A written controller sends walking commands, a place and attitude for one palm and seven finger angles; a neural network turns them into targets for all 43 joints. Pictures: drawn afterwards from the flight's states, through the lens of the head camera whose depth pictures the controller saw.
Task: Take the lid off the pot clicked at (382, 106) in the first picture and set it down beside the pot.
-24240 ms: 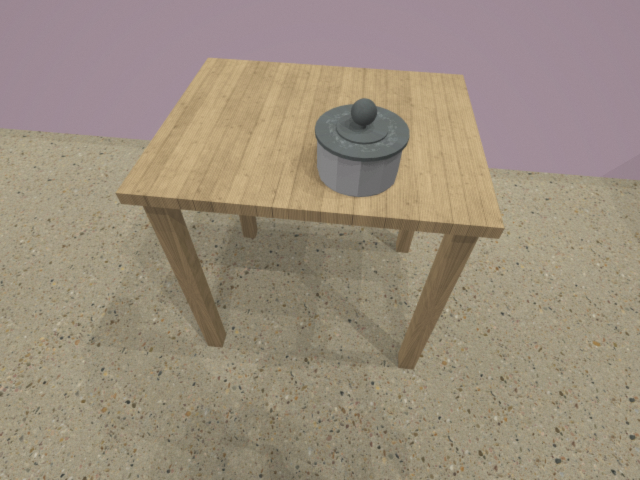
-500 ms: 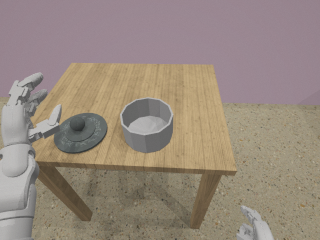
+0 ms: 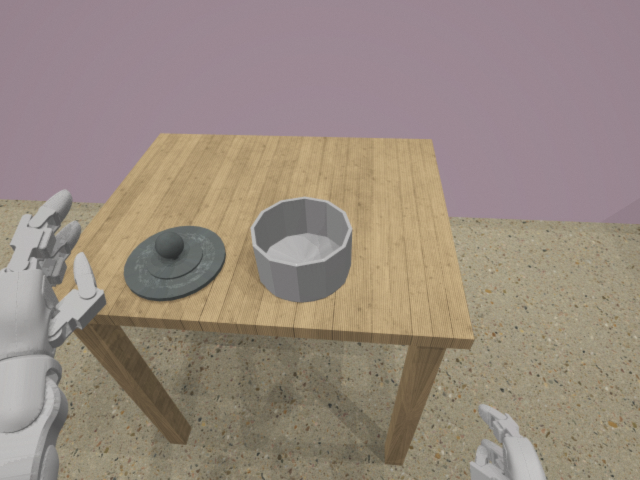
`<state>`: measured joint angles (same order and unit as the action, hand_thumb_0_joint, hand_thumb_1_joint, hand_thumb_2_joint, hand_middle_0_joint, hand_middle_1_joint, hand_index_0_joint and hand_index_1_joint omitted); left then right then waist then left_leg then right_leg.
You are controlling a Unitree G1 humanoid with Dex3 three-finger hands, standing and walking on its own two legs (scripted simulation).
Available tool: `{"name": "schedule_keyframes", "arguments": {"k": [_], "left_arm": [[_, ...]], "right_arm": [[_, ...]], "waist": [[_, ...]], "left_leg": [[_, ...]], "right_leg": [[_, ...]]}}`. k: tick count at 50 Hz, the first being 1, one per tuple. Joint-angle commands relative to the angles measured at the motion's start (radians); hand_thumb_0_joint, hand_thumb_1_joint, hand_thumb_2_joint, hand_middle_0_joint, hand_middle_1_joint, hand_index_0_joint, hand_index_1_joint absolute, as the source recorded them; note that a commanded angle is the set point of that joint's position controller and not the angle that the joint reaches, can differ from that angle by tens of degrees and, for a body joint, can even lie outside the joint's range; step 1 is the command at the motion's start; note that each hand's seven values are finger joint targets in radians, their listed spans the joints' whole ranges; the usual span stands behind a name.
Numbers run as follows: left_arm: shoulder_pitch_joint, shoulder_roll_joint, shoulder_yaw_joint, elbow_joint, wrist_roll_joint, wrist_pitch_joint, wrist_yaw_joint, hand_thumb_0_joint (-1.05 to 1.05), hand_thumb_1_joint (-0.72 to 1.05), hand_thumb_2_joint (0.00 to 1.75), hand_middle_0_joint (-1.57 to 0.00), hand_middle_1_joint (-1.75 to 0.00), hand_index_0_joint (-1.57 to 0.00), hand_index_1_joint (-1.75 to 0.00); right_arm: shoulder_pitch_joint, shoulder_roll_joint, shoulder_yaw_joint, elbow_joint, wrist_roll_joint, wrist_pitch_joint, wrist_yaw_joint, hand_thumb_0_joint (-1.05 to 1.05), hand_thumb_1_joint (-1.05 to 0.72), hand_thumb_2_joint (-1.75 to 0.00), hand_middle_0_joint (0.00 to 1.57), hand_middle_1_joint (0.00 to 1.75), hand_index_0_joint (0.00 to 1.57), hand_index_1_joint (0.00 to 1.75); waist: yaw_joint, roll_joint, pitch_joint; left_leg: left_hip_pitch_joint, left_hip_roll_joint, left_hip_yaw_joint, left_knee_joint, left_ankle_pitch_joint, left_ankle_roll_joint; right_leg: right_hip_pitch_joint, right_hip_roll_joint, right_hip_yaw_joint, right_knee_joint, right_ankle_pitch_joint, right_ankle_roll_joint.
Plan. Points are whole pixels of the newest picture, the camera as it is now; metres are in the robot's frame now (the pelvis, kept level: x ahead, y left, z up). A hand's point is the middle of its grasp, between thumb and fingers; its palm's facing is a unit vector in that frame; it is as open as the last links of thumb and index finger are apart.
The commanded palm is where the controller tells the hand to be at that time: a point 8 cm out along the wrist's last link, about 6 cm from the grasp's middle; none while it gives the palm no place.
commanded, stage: draw the hand back to the body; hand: left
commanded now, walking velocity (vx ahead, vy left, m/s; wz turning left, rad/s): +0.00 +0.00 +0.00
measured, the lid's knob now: (169, 245) +0.48 +0.33 +0.00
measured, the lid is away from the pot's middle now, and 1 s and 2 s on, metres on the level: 0.24 0.24 0.24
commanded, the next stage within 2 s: step back with the hand held close in 0.54 s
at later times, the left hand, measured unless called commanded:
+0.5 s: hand (67, 359) +0.18 +0.26 +0.15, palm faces +0.39 -0.85 -0.36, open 7.4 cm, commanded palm +0.13 +0.30 +0.17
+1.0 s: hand (58, 358) +0.19 +0.28 +0.14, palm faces +0.24 -0.85 -0.47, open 7.4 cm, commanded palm +0.12 +0.33 +0.17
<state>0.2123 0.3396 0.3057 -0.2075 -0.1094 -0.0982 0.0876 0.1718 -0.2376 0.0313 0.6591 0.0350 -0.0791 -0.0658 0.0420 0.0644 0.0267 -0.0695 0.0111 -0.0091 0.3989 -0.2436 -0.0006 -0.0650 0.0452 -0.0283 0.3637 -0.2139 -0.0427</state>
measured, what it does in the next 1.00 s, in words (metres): shifts its weight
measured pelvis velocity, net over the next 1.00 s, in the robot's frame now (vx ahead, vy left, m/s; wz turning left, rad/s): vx -0.01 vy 0.05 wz -0.01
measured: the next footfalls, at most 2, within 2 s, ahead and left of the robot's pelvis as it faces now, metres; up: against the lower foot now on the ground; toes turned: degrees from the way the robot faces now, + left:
right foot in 1.64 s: -0.10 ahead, -0.08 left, +0.00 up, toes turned -1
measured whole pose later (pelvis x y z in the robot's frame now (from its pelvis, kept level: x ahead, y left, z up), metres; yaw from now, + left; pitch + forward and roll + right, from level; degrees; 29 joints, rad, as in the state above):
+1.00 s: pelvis -0.01 +0.05 -0.01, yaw -1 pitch +0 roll -1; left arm 0.63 0.42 0.36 -0.60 -0.05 -0.18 0.07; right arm 0.17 -0.22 0.00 0.52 0.03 -0.01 -0.04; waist 0.00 -0.03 0.06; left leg -0.25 -0.04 0.03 0.51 -0.27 0.07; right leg -0.24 -0.01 0.00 0.46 -0.23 0.03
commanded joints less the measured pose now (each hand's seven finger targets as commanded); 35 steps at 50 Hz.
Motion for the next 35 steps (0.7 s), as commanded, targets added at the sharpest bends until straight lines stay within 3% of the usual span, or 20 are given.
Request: {"name": "schedule_keyframes", "arguments": {"k": [1,4,8,10,14,17,21,23,26,28,31,32,33,34,35], "left_arm": [[-0.110,0.201,0.102,-0.245,0.000,-0.075,0.014,0.00,0.90,0.90,-0.20,-0.30,-0.20,-0.30],[-0.069,0.198,0.098,-0.305,0.006,-0.087,0.013,0.00,0.90,0.90,-0.20,-0.30,-0.20,-0.30],[0.027,0.204,0.112,-0.348,0.006,-0.087,0.013,0.00,0.90,0.90,-0.20,-0.30,-0.20,-0.30],[0.068,0.178,0.096,-0.342,0.007,-0.082,0.010,0.00,0.90,0.90,-0.20,-0.30,-0.20,-0.30],[0.133,0.178,0.099,-0.406,0.015,-0.086,0.013,0.00,0.90,0.90,-0.20,-0.30,-0.20,-0.30],[0.198,0.161,0.088,-0.421,0.014,-0.076,0.012,0.00,0.90,0.90,-0.20,-0.30,-0.20,-0.30],[0.174,0.161,0.076,-0.472,0.024,-0.074,0.020,0.00,0.90,0.90,-0.20,-0.30,-0.20,-0.30],[0.174,0.182,0.099,-0.465,0.025,-0.070,0.028,0.00,0.90,0.90,-0.20,-0.30,-0.20,-0.30],[0.222,0.135,0.064,-0.442,0.026,-0.060,0.022,0.00,0.90,0.90,-0.20,-0.30,-0.20,-0.30],[0.178,0.166,0.075,-0.511,0.029,-0.064,0.024,0.00,0.90,0.90,-0.20,-0.30,-0.20,-0.30],[0.227,0.142,0.072,-0.455,0.030,-0.050,0.024,0.00,0.90,0.90,-0.20,-0.30,-0.20,-0.30],[0.228,0.151,0.083,-0.447,0.029,-0.047,0.024,0.00,0.90,0.90,-0.20,-0.30,-0.20,-0.30],[0.018,0.323,0.259,-0.576,0.022,-0.117,0.035,0.00,0.90,0.90,-0.20,-0.30,-0.20,-0.30],[0.037,0.301,0.246,-0.542,0.034,-0.138,0.032,0.00,0.90,0.90,-0.20,-0.30,-0.20,-0.30],[0.156,0.239,0.208,-0.447,0.035,-0.135,0.024,0.00,0.90,0.90,-0.20,-0.30,-0.20,-0.30]], "right_arm": [[-0.157,-0.091,-0.038,-0.165,-0.008,-0.064,-0.004,0.00,-0.90,-0.90,0.20,0.30,0.20,0.30],[-0.161,-0.088,-0.039,-0.170,-0.012,-0.073,-0.003,0.00,-0.90,-0.90,0.20,0.30,0.20,0.30],[-0.151,-0.088,-0.041,-0.176,-0.015,-0.079,0.000,0.00,-0.90,-0.90,0.20,0.30,0.20,0.30],[-0.151,-0.085,-0.040,-0.176,-0.017,-0.078,-0.001,0.00,-0.90,-0.90,0.20,0.30,0.20,0.30],[-0.149,-0.084,-0.042,-0.182,-0.023,-0.086,0.000,0.00,-0.90,-0.90,0.20,0.30,0.20,0.30],[-0.149,-0.081,-0.042,-0.188,-0.022,-0.083,-0.002,0.00,-0.90,-0.90,0.20,0.30,0.20,0.30],[-0.146,-0.079,-0.037,-0.189,-0.024,-0.091,-0.007,0.00,-0.90,-0.90,0.20,0.30,0.20,0.30],[-0.141,-0.081,-0.039,-0.184,-0.023,-0.094,-0.011,0.00,-0.90,-0.90,0.20,0.30,0.20,0.30],[-0.140,-0.079,-0.037,-0.188,-0.025,-0.087,-0.010,0.00,-0.90,-0.90,0.20,0.30,0.20,0.30],[-0.143,-0.083,-0.036,-0.195,-0.024,-0.094,-0.007,0.00,-0.90,-0.90,0.20,0.30,0.20,0.30],[-0.135,-0.081,-0.035,-0.189,-0.028,-0.084,-0.006,0.00,-0.90,-0.90,0.20,0.30,0.20,0.30],[-0.138,-0.079,-0.036,-0.189,-0.028,-0.080,-0.007,0.00,-0.90,-0.90,0.20,0.30,0.20,0.30],[-0.125,-0.096,-0.021,-0.255,-0.013,-0.058,-0.002,0.00,-0.90,-0.90,0.20,0.30,0.20,0.30],[-0.124,-0.083,-0.028,-0.224,-0.020,-0.056,-0.001,0.00,-0.90,-0.90,0.20,0.30,0.20,0.30],[-0.111,-0.088,-0.037,-0.217,-0.024,-0.051,0.002,0.00,-0.90,-0.90,0.20,0.30,0.20,0.30]], "waist": [[0.000,-0.028,-0.080],[0.001,0.008,-0.093],[0.004,-0.022,-0.085],[0.005,-0.035,-0.067],[0.009,0.003,-0.077],[0.011,-0.036,-0.058],[0.004,0.018,-0.038],[0.003,0.002,-0.031],[0.009,-0.030,-0.032],[0.004,0.021,-0.055],[0.013,-0.008,-0.044],[0.014,-0.019,-0.038],[-0.010,0.047,0.061],[-0.011,-0.042,0.035],[-0.014,-0.141,0.030]], "left_leg": [[0.019,0.001,0.021,-0.044,0.139,0.048],[0.025,-0.002,0.019,-0.044,0.143,0.045],[0.014,0.002,0.011,-0.045,0.147,0.043],[0.009,0.004,0.014,-0.043,0.142,0.046],[0.008,0.001,0.011,-0.040,0.149,0.043],[0.003,0.004,0.009,-0.040,0.142,0.044],[-0.001,0.002,0.002,-0.041,0.118,0.039],[-0.003,0.003,-0.004,-0.043,0.111,0.039],[-0.005,0.005,-0.005,-0.046,0.134,0.039],[0.003,0.005,-0.012,-0.045,0.139,0.035],[-0.010,0.006,-0.013,-0.049,0.163,0.033],[-0.018,0.006,-0.012,-0.050,0.165,0.033],[-0.098,0.024,-0.040,-0.050,0.057,0.054],[-0.117,0.022,-0.051,-0.034,0.035,0.061],[-0.099,0.018,-0.048,-0.001,0.063,0.067]], "right_leg": [[-0.035,-0.052,0.014,-0.085,0.125,0.017],[-0.031,-0.053,0.014,-0.082,0.127,0.015],[-0.024,-0.053,0.010,-0.077,0.125,0.015],[-0.037,-0.053,0.011,-0.085,0.117,0.016],[-0.031,-0.053,0.011,-0.080,0.125,0.013],[-0.041,-0.050,0.009,-0.083,0.109,0.014],[-0.057,-0.049,0.010,-0.086,0.079,0.010],[-0.059,-0.047,0.009,-0.081,0.073,0.010],[-0.051,-0.044,0.001,-0.074,0.090,0.010],[-0.039,-0.045,0.003,-0.061,0.100,0.007],[-0.034,-0.042,-0.003,-0.058,0.116,0.005],[-0.032,-0.042,-0.003,-0.057,0.120,0.005],[-0.091,-0.090,0.078,-0.078,0.142,0.009],[-0.085,-0.105,0.097,-0.086,0.140,0.010],[-0.099,-0.115,0.115,-0.097,0.152,0.015]]}}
